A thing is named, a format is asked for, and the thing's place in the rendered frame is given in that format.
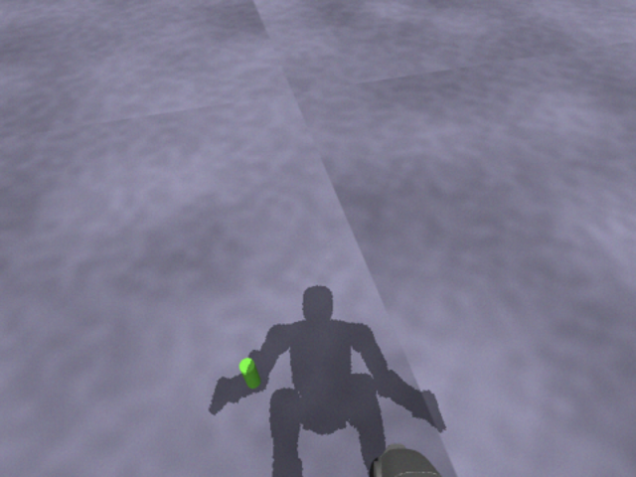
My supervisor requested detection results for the can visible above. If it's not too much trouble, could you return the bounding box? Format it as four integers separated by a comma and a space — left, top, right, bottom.
239, 358, 260, 389

